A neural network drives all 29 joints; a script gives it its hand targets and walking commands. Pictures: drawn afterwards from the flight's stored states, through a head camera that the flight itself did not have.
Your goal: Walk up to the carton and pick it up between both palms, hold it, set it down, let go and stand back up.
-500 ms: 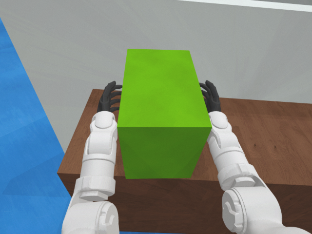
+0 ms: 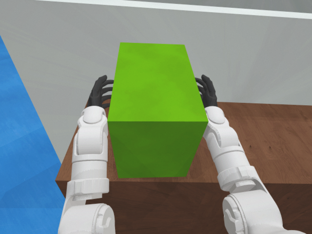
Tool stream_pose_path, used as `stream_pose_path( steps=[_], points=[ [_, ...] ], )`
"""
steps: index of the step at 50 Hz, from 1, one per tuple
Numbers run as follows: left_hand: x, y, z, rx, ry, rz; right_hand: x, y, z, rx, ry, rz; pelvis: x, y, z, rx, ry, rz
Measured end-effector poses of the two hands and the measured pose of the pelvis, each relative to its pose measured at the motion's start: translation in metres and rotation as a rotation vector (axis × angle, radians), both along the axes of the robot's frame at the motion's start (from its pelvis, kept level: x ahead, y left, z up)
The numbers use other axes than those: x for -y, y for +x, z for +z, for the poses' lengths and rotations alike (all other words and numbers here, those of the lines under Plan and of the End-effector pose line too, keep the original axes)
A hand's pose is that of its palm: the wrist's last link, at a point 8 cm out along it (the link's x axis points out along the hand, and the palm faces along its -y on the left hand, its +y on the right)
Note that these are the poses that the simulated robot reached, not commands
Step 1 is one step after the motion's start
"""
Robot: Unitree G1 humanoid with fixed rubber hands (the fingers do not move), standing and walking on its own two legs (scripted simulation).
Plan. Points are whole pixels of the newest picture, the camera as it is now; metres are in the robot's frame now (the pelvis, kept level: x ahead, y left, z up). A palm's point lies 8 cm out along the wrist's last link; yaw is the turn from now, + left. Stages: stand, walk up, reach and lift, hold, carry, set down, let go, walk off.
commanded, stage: reach and lift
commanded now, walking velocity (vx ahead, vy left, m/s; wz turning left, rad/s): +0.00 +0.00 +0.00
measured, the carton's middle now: (152, 108) +0.41 +0.00 +0.13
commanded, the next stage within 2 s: hold in 1.26 s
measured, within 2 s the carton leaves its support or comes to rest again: neither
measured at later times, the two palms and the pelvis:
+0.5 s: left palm (96, 100) +0.36 +0.14 +0.20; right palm (210, 98) +0.37 -0.14 +0.20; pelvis +0.00 +0.00 +0.00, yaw +0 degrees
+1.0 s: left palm (94, 96) +0.36 +0.14 +0.21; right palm (210, 95) +0.37 -0.14 +0.21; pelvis +0.00 -0.01 +0.00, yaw +0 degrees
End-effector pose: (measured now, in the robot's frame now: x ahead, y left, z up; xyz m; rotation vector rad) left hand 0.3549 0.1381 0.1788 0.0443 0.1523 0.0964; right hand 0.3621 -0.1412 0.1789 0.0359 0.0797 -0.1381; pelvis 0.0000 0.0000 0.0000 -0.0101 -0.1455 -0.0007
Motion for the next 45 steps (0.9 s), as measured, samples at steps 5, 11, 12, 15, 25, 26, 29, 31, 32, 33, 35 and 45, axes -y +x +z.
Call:
stream_pose_path(
  steps=[5, 11, 12, 15, 25, 26, 29, 31, 32, 33, 35, 45],
  points=[
    [0.001, 0.0, 0.006, -0.002, -0.003, -0.006, 0.001, -0.002, 0.005, -0.001, 0.0, -0.006, -0.001, -0.002, 0.0, 0.001, 0.0, -0.002],
    [0.003, 0.002, 0.011, -0.008, -0.008, -0.012, 0.003, -0.002, 0.009, -0.006, -0.001, -0.012, 0.0, -0.004, 0.0, -0.001, 0.0, -0.004],
    [0.003, 0.002, 0.011, -0.01, -0.008, -0.013, 0.003, -0.001, 0.01, -0.007, -0.001, -0.013, 0.0, -0.005, 0.0, -0.002, 0.001, -0.004],
    [0.004, 0.003, 0.013, -0.014, -0.01, -0.013, 0.004, 0.0, 0.012, -0.011, -0.002, -0.013, 0.001, -0.005, 0.0, -0.003, 0.001, -0.005],
    [0.001, 0.006, 0.017, -0.01, -0.016, -0.006, 0.002, 0.006, 0.02, -0.006, -0.007, -0.004, 0.004, -0.002, 0.0, -0.001, 0.0, 0.0],
    [0.001, 0.007, 0.017, -0.01, -0.016, -0.006, 0.002, 0.006, 0.02, -0.005, -0.006, -0.003, 0.004, -0.002, 0.0, -0.001, 0.0, 0.001],
    [0.001, 0.007, 0.019, -0.006, -0.016, -0.004, 0.001, 0.007, 0.022, -0.001, -0.004, 0.0, 0.004, 0.0, 0.0, -0.001, -0.001, 0.004],
    [0.0, 0.007, 0.02, -0.001, -0.015, -0.004, 0.001, 0.007, 0.023, 0.003, -0.001, 0.002, 0.005, 0.001, 0.0, 0.002, -0.001, 0.006],
    [0.0, 0.006, 0.02, 0.0, -0.015, -0.003, 0.001, 0.007, 0.023, 0.005, 0.0, 0.002, 0.005, 0.001, 0.0, 0.003, -0.001, 0.006],
    [0.0, 0.006, 0.02, 0.001, -0.015, -0.003, 0.001, 0.007, 0.024, 0.006, 0.001, 0.002, 0.005, 0.002, 0.0, 0.004, -0.001, 0.006],
    [0.0, 0.006, 0.021, 0.0, -0.015, -0.003, 0.001, 0.007, 0.024, 0.005, 0.002, 0.002, 0.005, 0.002, 0.0, 0.007, -0.001, 0.007],
    [0.0, 0.004, 0.027, 0.01, -0.015, -0.002, 0.001, 0.005, 0.029, 0.016, 0.008, 0.003, 0.005, 0.003, 0.0, 0.012, -0.001, 0.006]
  ],
)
